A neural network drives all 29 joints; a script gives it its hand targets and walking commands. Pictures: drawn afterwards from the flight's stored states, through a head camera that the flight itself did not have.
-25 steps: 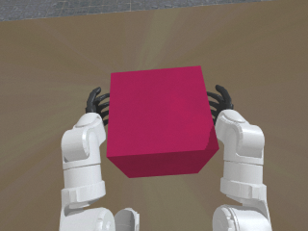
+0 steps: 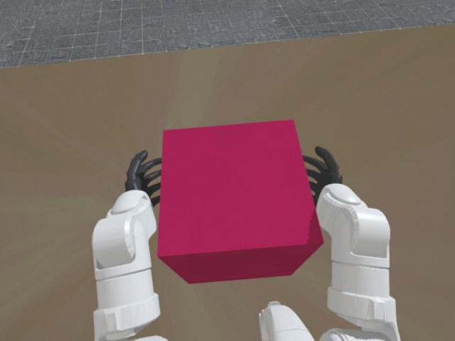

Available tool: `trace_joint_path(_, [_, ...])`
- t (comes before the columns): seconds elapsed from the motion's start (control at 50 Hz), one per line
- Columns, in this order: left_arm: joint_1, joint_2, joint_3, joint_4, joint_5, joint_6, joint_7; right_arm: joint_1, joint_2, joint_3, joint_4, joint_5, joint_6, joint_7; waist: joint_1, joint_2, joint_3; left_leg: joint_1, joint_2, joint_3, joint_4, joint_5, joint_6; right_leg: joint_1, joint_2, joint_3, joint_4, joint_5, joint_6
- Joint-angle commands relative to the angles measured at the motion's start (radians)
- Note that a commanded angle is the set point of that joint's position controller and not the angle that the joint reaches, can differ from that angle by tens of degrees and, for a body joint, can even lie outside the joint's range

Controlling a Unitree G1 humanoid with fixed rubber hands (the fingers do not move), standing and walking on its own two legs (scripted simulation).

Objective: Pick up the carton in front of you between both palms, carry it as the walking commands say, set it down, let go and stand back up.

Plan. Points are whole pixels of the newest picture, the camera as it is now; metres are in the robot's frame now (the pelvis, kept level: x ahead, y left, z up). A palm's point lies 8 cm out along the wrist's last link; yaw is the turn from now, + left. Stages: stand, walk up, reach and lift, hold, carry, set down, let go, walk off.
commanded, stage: carry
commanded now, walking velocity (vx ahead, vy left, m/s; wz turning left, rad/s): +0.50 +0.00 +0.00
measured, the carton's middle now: (234, 211) +0.33 -0.02 +0.00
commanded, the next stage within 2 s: none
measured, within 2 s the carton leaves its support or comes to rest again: neither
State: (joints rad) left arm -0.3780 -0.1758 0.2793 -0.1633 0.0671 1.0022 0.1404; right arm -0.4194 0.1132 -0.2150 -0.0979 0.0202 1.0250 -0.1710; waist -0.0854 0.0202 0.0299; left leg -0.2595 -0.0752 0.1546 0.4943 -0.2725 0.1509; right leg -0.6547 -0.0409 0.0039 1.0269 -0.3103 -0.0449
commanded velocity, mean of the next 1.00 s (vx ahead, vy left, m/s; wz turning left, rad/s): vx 0.50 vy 0.00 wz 0.00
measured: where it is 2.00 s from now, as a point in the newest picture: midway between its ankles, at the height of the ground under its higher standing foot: (208, 130)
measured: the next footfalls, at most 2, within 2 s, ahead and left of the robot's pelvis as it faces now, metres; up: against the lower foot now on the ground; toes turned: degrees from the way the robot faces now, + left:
right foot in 0.20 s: +0.33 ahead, -0.08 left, -0.02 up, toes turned -4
left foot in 0.66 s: +0.63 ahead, +0.09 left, -0.05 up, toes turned +6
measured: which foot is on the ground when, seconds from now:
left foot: down 0.00-0.20, up 0.22-0.64, down 0.66-1.00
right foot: up 0.00-0.18, down 0.20-0.66, up 0.68-1.00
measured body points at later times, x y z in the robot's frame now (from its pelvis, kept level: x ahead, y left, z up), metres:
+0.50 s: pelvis +0.35 -0.02 -0.02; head +0.40 -0.03 +0.43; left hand +0.69 +0.16 +0.07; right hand +0.71 -0.14 +0.06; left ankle +0.44 +0.13 -0.71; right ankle +0.29 -0.07 -0.75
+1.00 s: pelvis +0.68 +0.02 -0.04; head +0.72 +0.03 +0.40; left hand +1.03 +0.17 +0.04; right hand +1.02 -0.13 +0.05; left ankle +0.59 +0.08 -0.78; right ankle +0.80 -0.11 -0.74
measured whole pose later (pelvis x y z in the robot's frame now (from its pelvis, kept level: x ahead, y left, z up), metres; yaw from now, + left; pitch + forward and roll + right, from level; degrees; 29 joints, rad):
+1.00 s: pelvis +0.68 +0.02 -0.04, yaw +1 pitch +5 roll -1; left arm -0.39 -0.14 0.25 -0.15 0.05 0.98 0.16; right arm -0.41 0.11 -0.21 -0.09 0.02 0.98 -0.16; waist -0.06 0.00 -0.02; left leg -0.19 -0.03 0.11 0.47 -0.32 0.09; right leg -0.67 -0.04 -0.04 0.76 -0.12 -0.04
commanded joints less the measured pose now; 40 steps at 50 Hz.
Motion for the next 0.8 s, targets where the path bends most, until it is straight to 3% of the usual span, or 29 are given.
trace_joint_path(0.0, [-0.534, -0.708, -0.694, -0.03, -0.165, -0.028, -0.006, -0.568, 0.784, 0.669, -0.095, 0.206, -0.047, 0.083, 0.004, 0.079, -0.39, 0.379, 0.177, -0.141, -0.058, 0.826, -0.005, 0.033, 0.073, -0.16, -0.399, 0.316, 0.0])
trace_joint_path(0.04, [-0.531, -0.683, -0.702, -0.041, -0.175, -0.024, -0.001, -0.524, 0.749, 0.648, -0.09, 0.187, -0.045, 0.072, -0.006, 0.085, -0.376, 0.374, 0.167, -0.115, -0.035, 0.863, -0.016, 0.132, 0.115, -0.215, -0.512, 0.412, -0.011])
trace_joint_path(0.06, [-0.525, -0.668, -0.703, -0.043, -0.181, -0.02, 0.001, -0.512, 0.73, 0.64, -0.093, 0.178, -0.043, 0.065, 0.007, 0.098, -0.382, 0.367, 0.17, -0.106, 0.021, 0.898, -0.022, 0.197, 0.132, -0.228, -0.542, 0.432, -0.024])
trace_joint_path(0.1, [-0.501, -0.633, -0.688, -0.036, -0.186, -0.009, 0.005, -0.506, 0.692, 0.633, -0.099, 0.165, -0.032, 0.052, 0.082, 0.096, -0.433, 0.3, 0.16, -0.046, 0.241, 0.889, -0.064, 0.425, 0.13, -0.236, -0.635, 0.518, -0.054])
trace_joint_path(0.12, [-0.491, -0.616, -0.676, -0.026, -0.182, 0.001, 0.008, -0.499, 0.67, 0.622, -0.089, 0.155, -0.023, 0.048, 0.135, 0.073, -0.478, 0.204, 0.146, -0.027, 0.393, 0.751, -0.086, 0.604, 0.07, -0.189, -0.638, 0.563, -0.065])
trace_joint_path(0.14, [-0.472, -0.595, -0.657, -0.009, -0.176, 0.01, 0.011, -0.513, 0.648, 0.608, -0.08, 0.145, -0.012, 0.043, 0.185, -0.047, -0.514, -0.047, 0.084, -0.062, 0.618, 0.345, -0.107, 0.839, -0.096, 0.023, -0.56, 0.814, -0.133])
trace_joint_path(0.16, [-0.481, -0.563, -0.643, 0.013, -0.173, 0.019, 0.019, -0.492, 0.643, 0.593, -0.061, 0.136, 0.001, 0.038, 0.178, -0.26, -0.591, -0.369, -0.03, -0.125, 0.88, -0.329, -0.121, 1.075, -0.33, 0.387, -0.472, 1.0, -0.273])
trace_joint_path(0.18, [-0.477, -0.563, -0.65, 0.026, -0.189, 0.028, 0.026, -0.473, 0.619, 0.56, -0.032, 0.116, 0.012, 0.028, 0.168, -0.217, -0.638, -0.441, 0.013, -0.202, 1.024, -0.318, -0.09, 1.048, -0.374, 0.49, -0.494, 0.74, -0.332])
trace_joint_path(0.2, [-0.507, -0.594, -0.658, 0.004, -0.211, 0.029, 0.023, -0.489, 0.633, 0.555, -0.063, 0.124, 0.013, 0.021, 0.169, -0.146, -0.593, -0.49, 0.035, -0.214, 1.015, -0.27, -0.08, 0.975, -0.324, 0.479, -0.555, 0.56, -0.322])
trace_joint_path(0.22, [-0.567, -0.653, -0.69, -0.018, -0.257, 0.027, 0.011, -0.511, 0.663, 0.542, -0.08, 0.116, 0.005, 0.014, 0.16, -0.054, -0.534, -0.516, 0.081, -0.22, 0.926, -0.219, -0.077, 0.896, -0.306, 0.423, -0.586, 0.437, -0.295])
trace_joint_path(0.24, [-0.607, -0.701, -0.714, -0.022, -0.288, 0.024, -0.003, -0.532, 0.676, 0.53, -0.083, 0.108, 0.001, 0.014, 0.156, -0.002, -0.468, -0.475, 0.108, -0.206, 0.843, -0.185, -0.085, 0.77, -0.283, 0.375, -0.617, 0.406, -0.267])
trace_joint_path(0.26, [-0.66, -0.738, -0.737, -0.041, -0.313, 0.016, -0.018, -0.539, 0.693, 0.524, -0.08, 0.092, -0.008, 0.016, 0.133, 0.005, -0.438, -0.426, 0.118, -0.196, 0.768, -0.167, -0.089, 0.672, -0.264, 0.317, -0.637, 0.392, -0.238])
trace_joint_path(0.3, [-0.693, -0.768, -0.753, -0.024, -0.33, 0.001, -0.037, -0.555, 0.722, 0.529, -0.062, 0.072, -0.022, 0.019, 0.125, -0.052, -0.44, -0.376, 0.119, -0.162, 0.661, -0.136, -0.093, 0.599, -0.239, 0.258, -0.676, 0.352, -0.224])
trace_joint_path(0.36, [-0.671, -0.775, -0.749, -0.005, -0.33, -0.015, -0.049, -0.565, 0.746, 0.572, -0.07, 0.067, -0.044, 0.021, 0.145, -0.116, -0.44, -0.419, 0.123, -0.133, 0.477, -0.021, -0.102, 0.667, -0.206, 0.171, -0.658, 0.518, -0.214])
trace_joint_path(0.42, [-0.627, -0.742, -0.729, 0.011, -0.314, -0.02, -0.046, -0.562, 0.73, 0.596, -0.093, 0.076, -0.051, 0.017, 0.163, -0.136, -0.418, -0.417, 0.101, -0.086, 0.3, 0.136, -0.105, 0.715, -0.15, 0.063, -0.62, 0.663, -0.163])
trace_joint_path(0.5, [-0.55, -0.667, -0.697, 0.028, -0.273, -0.008, -0.025, -0.526, 0.673, 0.597, -0.105, 0.088, -0.034, 0.011, 0.188, -0.149, -0.375, -0.364, 0.046, -0.01, 0.065, 0.274, -0.104, 0.783, -0.087, -0.013, -0.568, 0.753, -0.122])
trace_joint_path(0.54, [-0.518, -0.64, -0.68, 0.044, -0.247, 0.004, -0.014, -0.5, 0.644, 0.583, -0.092, 0.083, -0.017, 0.011, 0.17, -0.159, -0.383, -0.245, 0.011, 0.028, -0.047, 0.333, -0.089, 0.783, -0.073, -0.045, -0.487, 0.832, -0.101])
trace_joint_path(0.56, [-0.516, -0.636, -0.677, 0.048, -0.236, 0.012, -0.01, -0.478, 0.631, 0.572, -0.076, 0.077, -0.01, 0.011, 0.129, -0.144, -0.415, -0.108, -0.004, 0.03, -0.101, 0.364, -0.073, 0.748, -0.061, -0.068, -0.377, 0.839, -0.077])
trace_joint_path(0.58, [-0.518, -0.629, -0.674, 0.051, -0.226, 0.019, -0.006, -0.467, 0.623, 0.559, -0.063, 0.07, -0.004, 0.013, 0.07, -0.113, -0.461, 0.081, 0.041, 0.002, -0.118, 0.424, -0.053, 0.651, -0.044, -0.1, -0.227, 0.724, -0.041])
trace_joint_path(0.6, [-0.522, -0.621, -0.664, 0.053, -0.217, 0.026, -0.003, -0.454, 0.608, 0.545, -0.046, 0.068, 0.002, 0.014, 0.03, 0.004, -0.514, 0.347, 0.199, -0.142, -0.007, 0.631, -0.013, 0.406, -0.018, -0.101, -0.055, 0.433, 0.005])
trace_joint_path(0.62, [-0.519, -0.639, -0.662, 0.051, -0.22, 0.035, -0.001, -0.457, 0.593, 0.533, -0.036, 0.069, 0.003, 0.011, 0.029, 0.229, -0.596, 0.591, 0.433, -0.495, 0.083, 0.881, 0.11, 0.11, 0.092, -0.068, 0.182, -0.198, 0.028])
trace_joint_path(0.64, [-0.509, -0.639, -0.658, 0.073, -0.211, 0.043, 0.004, -0.459, 0.605, 0.532, -0.024, 0.078, 0.003, 0.009, 0.006, 0.274, -0.641, 0.651, 0.48, -0.687, 0.031, 0.672, 0.187, -0.05, 0.121, -0.004, 0.361, -0.319, 0.012])
trace_joint_path(0.66, [-0.534, -0.671, -0.647, 0.055, -0.21, 0.035, 0.008, -0.495, 0.659, 0.561, -0.042, 0.102, 0.0, 0.017, 0.0, 0.17, -0.612, 0.648, 0.453, -0.679, -0.018, 0.501, 0.192, -0.152, 0.102, 0.024, 0.397, -0.272, -0.007])
trace_joint_path(0.7, [-0.61, -0.733, -0.648, 0.031, -0.214, 0.018, 0.005, -0.589, 0.755, 0.607, -0.088, 0.152, -0.019, 0.039, 0.014, 0.044, -0.497, 0.431, 0.384, -0.545, -0.067, 0.436, 0.121, -0.128, 0.022, 0.043, 0.282, -0.158, -0.006])
trace_joint_path(0.72, [-0.626, -0.749, -0.642, 0.02, -0.206, 0.004, 0.003, -0.644, 0.794, 0.631, -0.107, 0.181, -0.031, 0.05, 0.036, 0.014, -0.477, 0.351, 0.366, -0.495, -0.094, 0.4, 0.095, -0.082, 0.002, 0.034, 0.218, -0.115, -0.002])
trace_joint_path(0.74, [-0.619, -0.752, -0.634, 0.024, -0.193, -0.006, 0.003, -0.677, 0.813, 0.655, -0.12, 0.206, -0.043, 0.06, 0.055, 0.02, -0.47, 0.295, 0.357, -0.454, -0.11, 0.379, 0.076, -0.042, -0.008, 0.017, 0.16, -0.089, 0.0])
trace_joint_path(0.78, [-0.575, -0.743, -0.643, 0.036, -0.166, -0.024, 0.006, -0.675, 0.812, 0.681, -0.127, 0.226, -0.06, 0.07, 0.05, 0.061, -0.478, 0.292, 0.339, -0.396, -0.119, 0.4, 0.085, -0.031, 0.006, -0.013, 0.067, -0.052, 0.005])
